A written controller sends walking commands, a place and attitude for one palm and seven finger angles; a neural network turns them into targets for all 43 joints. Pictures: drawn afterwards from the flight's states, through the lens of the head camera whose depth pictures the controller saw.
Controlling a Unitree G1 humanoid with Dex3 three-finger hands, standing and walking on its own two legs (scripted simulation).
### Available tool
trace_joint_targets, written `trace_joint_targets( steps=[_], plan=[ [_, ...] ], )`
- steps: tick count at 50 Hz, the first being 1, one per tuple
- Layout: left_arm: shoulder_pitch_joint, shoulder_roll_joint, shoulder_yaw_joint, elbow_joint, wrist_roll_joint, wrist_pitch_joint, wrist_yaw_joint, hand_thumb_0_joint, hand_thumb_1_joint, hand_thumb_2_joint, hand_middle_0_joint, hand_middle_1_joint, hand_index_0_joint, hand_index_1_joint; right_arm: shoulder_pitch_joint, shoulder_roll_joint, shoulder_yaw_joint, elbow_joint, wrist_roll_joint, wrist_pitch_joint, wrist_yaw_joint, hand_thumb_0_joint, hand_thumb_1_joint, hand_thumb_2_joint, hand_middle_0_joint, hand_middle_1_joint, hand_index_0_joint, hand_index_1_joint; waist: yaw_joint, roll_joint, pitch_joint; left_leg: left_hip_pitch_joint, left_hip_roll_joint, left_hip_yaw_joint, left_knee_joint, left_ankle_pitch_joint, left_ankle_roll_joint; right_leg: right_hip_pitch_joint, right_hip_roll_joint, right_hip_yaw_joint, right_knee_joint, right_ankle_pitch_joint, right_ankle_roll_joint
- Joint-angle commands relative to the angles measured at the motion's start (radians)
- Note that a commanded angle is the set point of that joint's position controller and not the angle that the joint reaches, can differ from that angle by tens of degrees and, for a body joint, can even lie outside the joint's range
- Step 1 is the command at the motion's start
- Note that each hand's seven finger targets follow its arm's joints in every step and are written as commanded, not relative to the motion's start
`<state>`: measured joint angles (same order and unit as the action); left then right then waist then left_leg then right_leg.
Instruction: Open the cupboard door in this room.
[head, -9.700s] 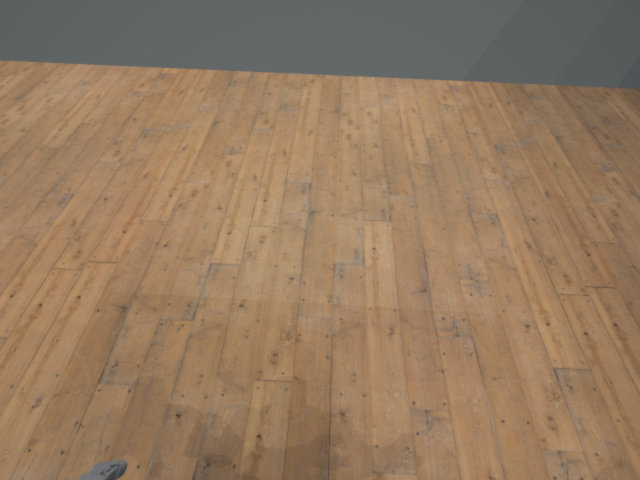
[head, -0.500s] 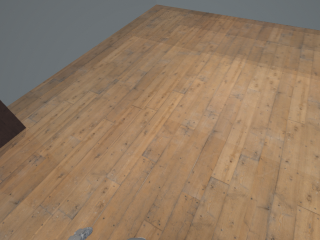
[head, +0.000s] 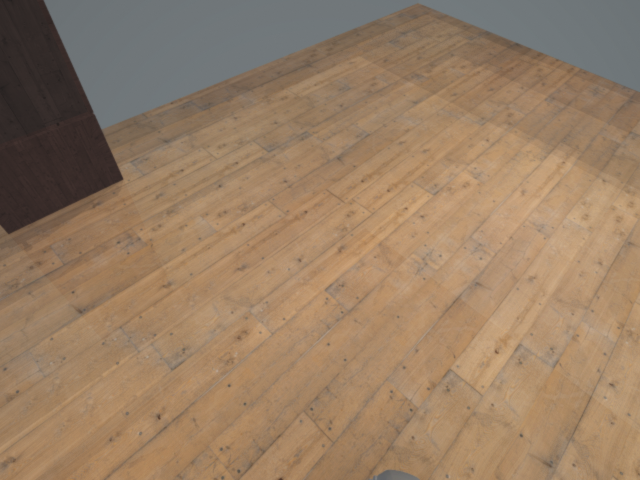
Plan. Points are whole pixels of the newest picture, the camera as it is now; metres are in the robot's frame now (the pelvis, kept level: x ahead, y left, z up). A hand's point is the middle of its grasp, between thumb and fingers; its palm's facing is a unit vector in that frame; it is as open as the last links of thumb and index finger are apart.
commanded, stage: turn or walk to find it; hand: left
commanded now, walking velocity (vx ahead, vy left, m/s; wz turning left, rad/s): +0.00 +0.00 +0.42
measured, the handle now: out of the picture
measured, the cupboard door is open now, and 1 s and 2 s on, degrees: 0 0 0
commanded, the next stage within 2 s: stand and wait in 0.42 s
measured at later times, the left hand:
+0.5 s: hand out of the picture +0.00 +0.16 -0.15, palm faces +0.26 -0.93 -0.25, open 7.4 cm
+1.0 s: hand out of the picture -0.09 +0.18 -0.17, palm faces +0.35 -0.91 -0.22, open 7.4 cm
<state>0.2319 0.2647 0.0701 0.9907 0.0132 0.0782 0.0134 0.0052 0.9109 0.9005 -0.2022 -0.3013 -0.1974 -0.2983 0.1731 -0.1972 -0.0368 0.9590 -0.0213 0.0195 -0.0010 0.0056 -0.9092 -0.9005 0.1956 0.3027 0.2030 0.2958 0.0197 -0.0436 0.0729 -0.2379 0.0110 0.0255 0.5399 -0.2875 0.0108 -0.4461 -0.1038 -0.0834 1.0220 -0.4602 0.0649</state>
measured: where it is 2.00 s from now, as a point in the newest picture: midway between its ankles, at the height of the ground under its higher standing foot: outside the picture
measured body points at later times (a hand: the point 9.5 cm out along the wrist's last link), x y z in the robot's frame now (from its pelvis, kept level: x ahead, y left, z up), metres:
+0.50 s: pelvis -0.02 -0.04 +0.01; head +0.01 -0.05 +0.45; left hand -0.02 +0.21 -0.13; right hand +0.08 -0.28 -0.15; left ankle -0.08 +0.11 -0.66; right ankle +0.00 -0.13 -0.73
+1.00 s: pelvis -0.06 +0.00 +0.00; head -0.05 +0.00 +0.45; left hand -0.11 +0.23 -0.15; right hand +0.08 -0.20 -0.15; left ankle -0.08 +0.10 -0.73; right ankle -0.02 -0.13 -0.74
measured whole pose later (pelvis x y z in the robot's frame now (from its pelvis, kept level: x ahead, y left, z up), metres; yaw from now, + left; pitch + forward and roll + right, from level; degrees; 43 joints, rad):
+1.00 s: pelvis -0.06 +0.00 +0.00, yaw +17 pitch -2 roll +1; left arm 0.23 0.18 0.02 1.08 0.01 0.02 0.03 0.00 0.91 0.90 -0.20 -0.30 -0.20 -0.30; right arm 0.17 -0.17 -0.03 1.07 -0.01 0.01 -0.02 0.00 -0.92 -0.90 0.20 0.30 0.21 0.30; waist 0.02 -0.01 0.04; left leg -0.21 -0.02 0.04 0.51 -0.27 0.02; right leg -0.20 -0.09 -0.08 0.52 -0.27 0.04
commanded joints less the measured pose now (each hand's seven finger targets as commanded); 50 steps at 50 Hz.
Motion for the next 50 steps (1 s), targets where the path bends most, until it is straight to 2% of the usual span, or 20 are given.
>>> trace_joint_targets(
  steps=[1, 7, 10, 11, 12, 13, 15, 16, 19, 27, 30, 31, 33, 34, 35, 37, 40, 43, 47, 50],
  plan=[
    [-0.045, 0.046, 0.001, -0.092, -0.002, -0.045, -0.004, 0.000, 0.900, 0.900, -0.200, -0.300, -0.200, -0.300, 0.021, -0.204, -0.051, -0.047, 0.001, -0.014, -0.017, 0.000, -0.900, -0.900, 0.200, 0.300, 0.200, 0.300, -0.037, 0.194, -0.081, 0.104, 0.231, -0.221, -0.204, 0.450, 0.150, -0.055, 0.007, 0.044, -0.016, 0.022, 0.014],
    [-0.036, 0.031, -0.005, -0.113, -0.006, -0.052, 0.003, 0.000, 0.900, 0.900, -0.200, -0.300, -0.200, -0.300, 0.014, -0.213, -0.063, -0.060, -0.005, 0.002, -0.010, 0.000, -0.900, -0.900, 0.200, 0.300, 0.200, 0.300, -0.040, 0.208, -0.087, 0.054, 0.217, -0.298, -0.179, 0.415, 0.152, 0.081, 0.054, 0.028, -0.268, 0.017, 0.004],
    [0.053, 0.046, 0.001, -0.092, -0.006, -0.066, 0.006, 0.000, 0.900, 0.900, -0.200, -0.300, -0.200, -0.300, -0.015, -0.203, -0.066, -0.073, 0.002, 0.007, -0.005, 0.000, -0.900, -0.900, 0.200, 0.300, 0.200, 0.300, 0.006, 0.180, -0.102, -0.057, 0.161, -0.298, -0.103, 0.326, 0.105, 0.273, 0.067, 0.014, -0.527, 0.201, -0.002],
    [0.094, 0.076, 0.006, -0.089, 0.000, -0.076, 0.011, 0.000, 0.900, 0.900, -0.200, -0.300, -0.200, -0.300, -0.014, -0.172, -0.065, -0.083, 0.008, 0.005, -0.002, 0.000, -0.900, -0.900, 0.200, 0.300, 0.200, 0.300, 0.024, 0.089, -0.125, -0.124, 0.108, -0.259, -0.020, 0.222, 0.060, 0.373, 0.005, 0.065, -0.653, 0.260, -0.014],
    [0.101, 0.161, 0.023, -0.091, 0.016, -0.086, 0.020, 0.000, 0.900, 0.900, -0.200, -0.300, -0.200, -0.300, 0.002, -0.105, -0.053, -0.102, 0.015, 0.004, 0.004, 0.000, -0.900, -0.900, 0.200, 0.300, 0.200, 0.300, 0.022, -0.172, -0.114, -0.309, -0.028, -0.115, 0.176, -0.041, -0.012, 0.461, -0.226, 0.317, -0.728, 0.284, -0.095],
    [0.087, 0.196, 0.026, -0.111, 0.013, -0.084, 0.017, 0.000, 0.900, 0.900, -0.200, -0.300, -0.200, -0.300, -0.015, -0.124, -0.060, -0.115, 0.006, 0.013, 0.005, 0.000, -0.900, -0.900, 0.200, 0.300, 0.200, 0.300, 0.032, -0.236, -0.089, -0.318, -0.064, -0.087, 0.388, -0.274, -0.031, 0.330, -0.364, 0.403, -0.774, 0.293, -0.195],
    [-0.006, 0.144, 0.025, -0.137, 0.007, -0.080, 0.024, 0.000, 0.900, 0.900, -0.200, -0.300, -0.200, -0.300, -0.022, -0.149, -0.073, -0.095, 0.001, 0.034, 0.009, 0.000, -0.900, -0.900, 0.200, 0.300, 0.200, 0.300, -0.004, -0.161, -0.013, -0.315, -0.013, -0.133, 0.619, -0.212, -0.024, 0.175, -0.318, 0.360, -0.808, 0.155, -0.210],
    [-0.052, 0.116, 0.015, -0.147, 0.007, -0.083, 0.022, 0.000, 0.900, 0.900, -0.200, -0.300, -0.200, -0.300, 0.000, -0.138, -0.070, -0.070, -0.002, 0.036, 0.016, 0.000, -0.900, -0.900, 0.200, 0.300, 0.200, 0.300, -0.028, -0.096, 0.006, -0.314, 0.002, -0.117, 0.659, -0.148, -0.034, 0.175, -0.262, 0.257, -0.777, 0.205, -0.190],
    [-0.045, 0.087, 0.004, -0.145, 0.009, -0.093, 0.021, 0.000, 0.900, 0.900, -0.200, -0.300, -0.200, -0.300, 0.041, -0.117, -0.061, -0.044, -0.001, 0.037, 0.021, 0.000, -0.900, -0.900, 0.200, 0.300, 0.200, 0.300, -0.032, -0.123, -0.037, -0.307, 0.010, -0.071, 0.659, -0.081, -0.065, 0.253, -0.208, 0.108, -0.723, 0.388, -0.170],
    [0.088, 0.137, 0.014, -0.054, 0.021, -0.087, 0.018, 0.000, 0.900, 0.900, -0.200, -0.300, -0.200, -0.300, -0.044, -0.068, -0.025, -0.039, 0.014, 0.016, 0.008, 0.000, -0.900, -0.900, 0.200, 0.300, 0.200, 0.300, 0.041, -0.153, -0.084, -0.159, 0.004, 0.030, 0.232, -0.179, -0.063, 0.368, -0.233, 0.073, -0.638, 0.676, -0.210],
    [0.053, 0.123, 0.008, -0.024, 0.013, -0.081, 0.019, 0.000, 0.900, 0.900, -0.200, -0.300, -0.200, -0.300, 0.030, -0.063, -0.018, 0.002, 0.014, 0.004, 0.000, 0.000, -0.900, -0.900, 0.200, 0.300, 0.200, 0.300, -0.002, -0.154, -0.104, -0.002, 0.001, 0.055, 0.006, -0.030, -0.052, 0.307, -0.199, 0.050, -0.587, 0.591, -0.165],
    [0.037, 0.110, 0.005, -0.022, 0.006, -0.077, 0.020, 0.000, 0.900, 0.900, -0.200, -0.300, -0.200, -0.300, 0.074, -0.074, -0.019, 0.023, 0.013, -0.005, 0.000, 0.000, -0.900, -0.900, 0.200, 0.300, 0.200, 0.300, -0.027, -0.110, -0.115, 0.094, 0.015, 0.047, -0.125, 0.086, -0.043, 0.258, -0.174, 0.025, -0.539, 0.519, -0.124],
    [0.060, 0.011, -0.019, -0.040, -0.007, -0.065, 0.015, 0.000, 0.900, 0.900, -0.200, -0.300, -0.200, -0.300, 0.088, -0.198, -0.036, 0.026, 0.003, -0.023, -0.007, 0.000, -0.900, -0.900, 0.200, 0.300, 0.200, 0.300, -0.025, 0.256, -0.117, 0.202, 0.288, -0.256, -0.215, 0.365, 0.066, 0.050, -0.024, -0.057, -0.355, 0.111, -0.024],
    [0.011, 0.004, -0.030, -0.036, -0.003, -0.055, 0.019, 0.000, 0.900, 0.900, -0.200, -0.300, -0.200, -0.300, 0.071, -0.195, -0.035, 0.034, 0.003, -0.021, -0.016, 0.000, -0.900, -0.900, 0.200, 0.300, 0.200, 0.300, -0.046, 0.319, -0.086, 0.121, 0.335, -0.296, -0.285, 0.345, 0.133, 0.055, -0.001, -0.023, -0.243, -0.092, -0.013],
    [-0.012, 0.015, -0.028, -0.024, -0.003, -0.044, 0.020, 0.000, 0.900, 0.900, -0.200, -0.300, -0.200, -0.300, 0.043, -0.184, -0.029, 0.037, 0.002, -0.023, -0.026, 0.000, -0.900, -0.900, 0.200, 0.300, 0.200, 0.300, -0.040, 0.334, -0.042, 0.034, 0.325, -0.283, -0.307, 0.294, 0.149, 0.077, -0.005, 0.034, -0.163, -0.102, -0.019],
    [0.019, -0.001, -0.032, 0.021, 0.001, -0.047, 0.010, 0.000, 0.900, 0.900, -0.200, -0.300, -0.200, -0.300, -0.006, -0.141, -0.015, 0.044, 0.001, -0.026, -0.036, 0.000, -0.900, -0.900, 0.200, 0.300, 0.200, 0.300, -0.012, 0.242, -0.017, 0.062, 0.272, -0.204, -0.265, 0.399, 0.148, 0.059, -0.004, 0.058, -0.142, -0.034, -0.026],
    [0.038, -0.023, -0.045, 0.055, -0.001, -0.057, 0.005, 0.000, 0.900, 0.900, -0.200, -0.300, -0.200, -0.300, 0.012, -0.135, -0.016, 0.066, 0.007, -0.034, -0.039, 0.000, -0.900, -0.900, 0.200, 0.300, 0.200, 0.300, -0.015, 0.174, -0.065, 0.163, 0.242, -0.140, -0.220, 0.574, 0.145, 0.079, 0.005, 0.044, -0.236, 0.006, -0.015],
    [0.032, -0.019, -0.045, 0.063, -0.003, -0.060, 0.010, 0.000, 0.900, 0.900, -0.200, -0.300, -0.200, -0.300, 0.035, -0.139, -0.025, 0.083, 0.007, -0.029, -0.035, 0.000, -0.900, -0.900, 0.200, 0.300, 0.200, 0.300, -0.025, 0.167, -0.073, 0.164, 0.229, -0.154, -0.202, 0.593, 0.135, 0.135, 0.020, 0.017, -0.365, 0.051, -0.008],
    [0.094, 0.006, -0.033, 0.077, -0.001, -0.069, 0.018, 0.000, 0.900, 0.900, -0.200, -0.300, -0.200, -0.300, 0.002, -0.131, -0.029, 0.067, 0.014, -0.019, -0.025, 0.000, -0.900, -0.900, 0.200, 0.300, 0.200, 0.300, 0.009, 0.141, -0.057, 0.023, 0.173, -0.178, -0.150, 0.387, 0.084, 0.279, 0.010, 0.006, -0.577, 0.241, -0.010],
    [0.076, 0.099, -0.008, 0.051, 0.009, -0.076, 0.023, 0.000, 0.900, 0.900, -0.200, -0.300, -0.200, -0.300, -0.008, -0.078, -0.027, 0.028, 0.017, -0.009, -0.008, 0.000, -0.900, -0.900, 0.200, 0.300, 0.200, 0.300, 0.003, -0.087, -0.041, -0.149, 0.011, -0.046, 0.018, 0.077, -0.007, 0.330, -0.197, 0.170, -0.658, 0.352, -0.108]
  ],
)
